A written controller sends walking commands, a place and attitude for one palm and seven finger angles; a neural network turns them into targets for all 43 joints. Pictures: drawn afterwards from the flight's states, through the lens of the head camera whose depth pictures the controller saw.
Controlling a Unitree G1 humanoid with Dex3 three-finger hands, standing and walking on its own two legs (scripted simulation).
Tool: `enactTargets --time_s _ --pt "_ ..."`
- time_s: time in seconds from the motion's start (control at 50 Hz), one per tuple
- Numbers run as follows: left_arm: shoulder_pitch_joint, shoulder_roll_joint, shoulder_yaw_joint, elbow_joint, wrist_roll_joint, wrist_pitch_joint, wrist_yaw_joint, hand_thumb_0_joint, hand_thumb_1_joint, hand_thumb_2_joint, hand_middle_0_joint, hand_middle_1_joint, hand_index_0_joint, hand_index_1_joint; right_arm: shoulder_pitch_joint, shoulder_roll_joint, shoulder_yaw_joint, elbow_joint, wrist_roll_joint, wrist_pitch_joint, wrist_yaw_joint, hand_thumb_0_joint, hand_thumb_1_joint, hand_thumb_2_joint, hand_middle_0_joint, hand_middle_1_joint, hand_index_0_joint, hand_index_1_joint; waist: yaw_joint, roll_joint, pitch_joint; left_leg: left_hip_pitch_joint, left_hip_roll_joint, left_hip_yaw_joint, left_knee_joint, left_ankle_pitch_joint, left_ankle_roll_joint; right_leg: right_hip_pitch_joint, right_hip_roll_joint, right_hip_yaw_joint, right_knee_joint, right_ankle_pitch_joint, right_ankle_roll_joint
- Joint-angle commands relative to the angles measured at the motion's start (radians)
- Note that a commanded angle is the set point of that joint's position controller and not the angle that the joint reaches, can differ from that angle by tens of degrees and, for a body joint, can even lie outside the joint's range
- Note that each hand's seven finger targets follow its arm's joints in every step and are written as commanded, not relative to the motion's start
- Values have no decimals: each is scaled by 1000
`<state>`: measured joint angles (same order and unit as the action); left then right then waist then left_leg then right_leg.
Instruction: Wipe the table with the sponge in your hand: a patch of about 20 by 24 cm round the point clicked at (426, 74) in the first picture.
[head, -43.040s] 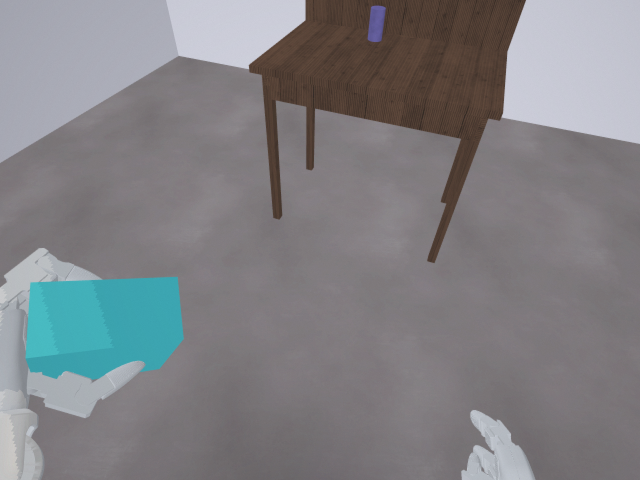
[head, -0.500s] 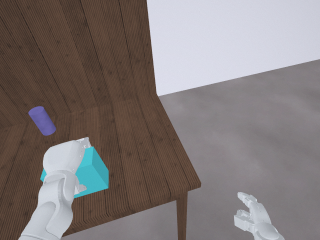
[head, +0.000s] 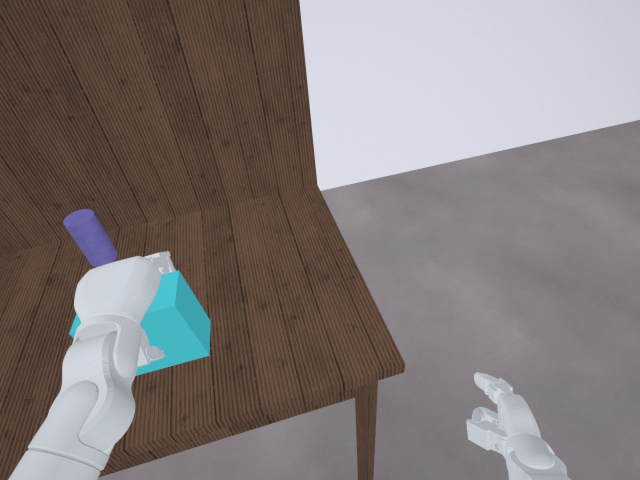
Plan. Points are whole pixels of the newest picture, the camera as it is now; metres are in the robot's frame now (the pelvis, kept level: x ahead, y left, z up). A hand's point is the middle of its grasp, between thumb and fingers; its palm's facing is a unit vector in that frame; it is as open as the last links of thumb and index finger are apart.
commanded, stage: lift the sponge slowly off the table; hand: left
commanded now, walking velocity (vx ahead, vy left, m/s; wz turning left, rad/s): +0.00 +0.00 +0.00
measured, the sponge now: (154, 334) +0.26 +0.27 +0.06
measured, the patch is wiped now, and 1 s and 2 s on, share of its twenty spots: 1.00 1.00 1.00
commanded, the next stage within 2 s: bring the sponge back beside the body in 0.34 s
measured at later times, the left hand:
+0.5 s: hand (134, 305) +0.26 +0.28 +0.12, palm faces +0.05 -0.11 -0.99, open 10.2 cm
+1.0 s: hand (118, 337) +0.22 +0.28 +0.11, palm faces +0.07 -0.12 -0.99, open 10.2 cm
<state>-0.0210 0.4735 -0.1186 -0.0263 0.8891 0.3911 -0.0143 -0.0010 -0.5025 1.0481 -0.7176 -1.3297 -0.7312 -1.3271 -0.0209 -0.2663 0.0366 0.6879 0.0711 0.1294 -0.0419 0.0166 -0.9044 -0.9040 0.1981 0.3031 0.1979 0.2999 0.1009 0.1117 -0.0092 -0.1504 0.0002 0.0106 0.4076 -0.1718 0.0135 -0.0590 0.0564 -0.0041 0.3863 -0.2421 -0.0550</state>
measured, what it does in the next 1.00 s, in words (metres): stands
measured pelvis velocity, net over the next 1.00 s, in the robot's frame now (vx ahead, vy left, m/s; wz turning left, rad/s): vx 0.00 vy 0.01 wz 0.00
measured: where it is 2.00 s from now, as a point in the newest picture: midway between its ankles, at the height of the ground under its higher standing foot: outside the picture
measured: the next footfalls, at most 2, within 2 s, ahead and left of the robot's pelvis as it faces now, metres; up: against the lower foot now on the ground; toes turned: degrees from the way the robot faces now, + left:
none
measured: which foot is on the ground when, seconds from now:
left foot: down 0.00-1.00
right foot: down 0.00-1.00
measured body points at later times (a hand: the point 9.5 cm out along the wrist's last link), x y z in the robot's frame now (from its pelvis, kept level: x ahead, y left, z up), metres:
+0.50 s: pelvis +0.00 +0.01 +0.00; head -0.03 -0.04 +0.45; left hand +0.26 +0.28 +0.17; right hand +0.26 -0.20 -0.07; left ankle +0.04 +0.11 -0.74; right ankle -0.01 -0.09 -0.74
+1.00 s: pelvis +0.00 +0.01 +0.00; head -0.04 -0.04 +0.44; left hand +0.21 +0.28 +0.17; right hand +0.26 -0.19 -0.07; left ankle +0.04 +0.11 -0.74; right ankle -0.01 -0.09 -0.74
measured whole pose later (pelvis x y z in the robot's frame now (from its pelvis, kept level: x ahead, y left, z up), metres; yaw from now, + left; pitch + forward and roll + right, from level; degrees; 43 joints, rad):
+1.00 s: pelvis +0.00 +0.01 +0.00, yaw +0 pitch -5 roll +0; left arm 0.14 0.50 -0.09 -0.24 0.87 0.42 -0.06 0.00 -0.50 1.05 -0.72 -1.33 -0.73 -1.32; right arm -0.04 -0.27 0.05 0.66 0.06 0.14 -0.03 0.02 -0.90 -0.90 0.20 0.30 0.20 0.30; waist 0.12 0.12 -0.01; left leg -0.16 -0.01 0.01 0.43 -0.18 0.02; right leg -0.06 0.05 0.00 0.40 -0.25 -0.05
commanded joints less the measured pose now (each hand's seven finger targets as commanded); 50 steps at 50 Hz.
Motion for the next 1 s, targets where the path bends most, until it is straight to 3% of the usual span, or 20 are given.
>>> enactTargets --time_s 0.0,0.04,0.06,0.22,0.24,0.3,0.34,0.36,0.44,0.48,0.54,0.58,0.64,0.66,0.74,0.76,0.84,0.88,0.94,0.98 --pt "-271 219 147 -235 32 19 32 0 100 1300 -1200 -1600 -1200 -1600 -253 -101 -37 -193 2 -51 6 0 -900 -900 200 300 200 300 4 -47 -193 98 -26 -62 -24 177 42 -18 -21 97 -62 227 -23" --pt "-295 254 170 -231 35 37 22 0 100 1300 -1200 -1600 -1200 -1600 -262 -107 -34 -191 3 -47 6 0 -900 -900 200 300 200 300 2 -44 -178 95 -24 -68 -32 152 40 -38 -17 114 -72 181 -26" --pt "-300 219 133 -237 29 40 16 0 100 1300 -1200 -1600 -1200 -1600 -260 -103 -33 -200 5 -47 4 0 -900 -900 200 300 200 300 -3 -41 -174 90 -23 -62 -32 135 44 -40 -20 96 -70 163 -21" --pt "-369 257 148 -274 37 33 -2 0 100 1300 -1200 -1600 -1200 -1600 -261 -100 -28 -199 6 -49 -1 0 -900 -900 200 300 200 300 0 -38 -214 108 -25 -71 -26 157 45 -28 -23 95 -63 193 -23" --pt "-349 293 189 -271 38 32 0 0 100 1300 -1200 -1600 -1200 -1600 -259 -105 -31 -199 3 -50 -2 0 -900 -900 200 300 200 300 5 -49 -221 111 -25 -74 -28 161 45 -22 -17 114 -64 189 -28" --pt "-317 249 155 -222 31 45 -6 0 100 1300 -1200 -1600 -1200 -1600 -254 -105 -28 -195 5 -43 3 0 -900 -900 200 300 200 300 0 -55 -179 84 -21 -66 -28 153 41 -39 -22 95 -64 195 -23" --pt "-295 300 205 -234 32 51 -5 0 100 1300 -1200 -1600 -1200 -1600 -259 -111 -30 -197 4 -39 5 0 -900 -900 200 300 200 300 11 -60 -206 86 -24 -72 -28 158 40 -21 -21 117 -58 198 -27" --pt "-309 255 159 -247 27 52 -10 0 100 1300 -1200 -1600 -1200 -1600 -260 -105 -26 -205 6 -37 4 0 -900 -900 200 300 200 300 1 -55 -201 81 -22 -64 -27 156 42 -22 -24 91 -54 198 -22" --pt "-313 267 167 -291 32 45 -15 0 100 1300 -1200 -1600 -1200 -1600 -264 -104 -27 -212 4 -43 4 0 -900 -900 200 300 200 300 3 -32 -210 103 -22 -75 -27 159 43 -33 -19 106 -59 188 -26" --pt "-292 237 145 -331 30 30 -13 0 100 1300 -1200 -1600 -1200 -1600 -261 -97 -27 -216 4 -49 9 0 -900 -900 200 300 200 300 4 -12 -227 109 -20 -76 -23 181 43 -22 -20 85 -47 211 -26" --pt "-242 274 190 -340 36 32 -4 0 100 1300 -1200 -1600 -1200 -1600 -262 -102 -30 -216 -1 -45 11 0 -900 -900 200 300 200 300 13 -34 -211 107 -19 -83 -25 182 42 -25 -15 109 -51 206 -30" --pt "-238 247 173 -352 33 29 5 0 100 1300 -1200 -1600 -1200 -1600 -261 -95 -29 -216 0 -47 13 0 -900 -900 200 300 200 300 13 -39 -208 102 -16 -79 -23 180 42 -26 -18 95 -48 204 -27" --pt "-220 297 220 -336 35 49 15 0 100 1300 -1200 -1600 -1200 -1600 -268 -106 -28 -207 -2 -38 12 0 -900 -900 200 300 200 300 16 -42 -184 91 -17 -83 -29 164 38 -34 -15 122 -57 185 -31" --pt "-221 258 184 -352 29 49 15 0 100 1300 -1200 -1600 -1200 -1600 -268 -99 -28 -214 0 -40 13 0 -900 -900 200 300 200 300 13 -33 -199 93 -16 -74 -22 172 41 -25 -18 99 -48 197 -28" --pt "-164 280 211 -382 21 47 11 0 100 1300 -1200 -1600 -1200 -1600 -275 -102 -30 -212 -1 -43 14 0 -900 -900 200 300 200 300 14 -33 -197 102 -19 -84 -18 182 40 -27 -16 123 -51 211 -31" --pt "-148 240 174 -393 16 45 5 0 100 1300 -1200 -1600 -1200 -1600 -274 -96 -28 -220 -2 -44 15 0 -900 -900 200 300 200 300 13 -27 -193 98 -17 -79 -17 175 43 -26 -19 99 -47 209 -26" --pt "-134 268 197 -423 18 36 -3 0 100 1300 -1200 -1600 -1200 -1600 -281 -100 -28 -219 -3 -46 13 0 -900 -900 200 300 200 300 10 -34 -178 102 -16 -89 -18 154 42 -46 -14 125 -58 176 -29" --pt "-145 243 174 -430 21 25 -2 0 100 1300 -1200 -1600 -1200 -1600 -275 -93 -26 -219 -1 -52 11 0 -900 -900 200 300 200 300 6 -32 -171 99 -13 -89 -21 142 42 -54 -18 104 -58 151 -24" --pt "-100 288 228 -432 18 15 8 0 100 1300 -1200 -1600 -1200 -1600 -274 -98 -28 -216 -7 -53 9 0 -900 -900 200 300 200 300 18 -31 -163 95 -15 -95 -22 129 42 -50 -13 133 -65 134 -31" --pt "-98 262 207 -423 17 9 12 0 100 1300 -1200 -1600 -1200 -1600 -268 -91 -26 -214 -5 -56 8 0 -900 -900 200 300 200 300 13 -37 -151 87 -15 -91 -21 120 41 -57 -17 113 -67 120 -26"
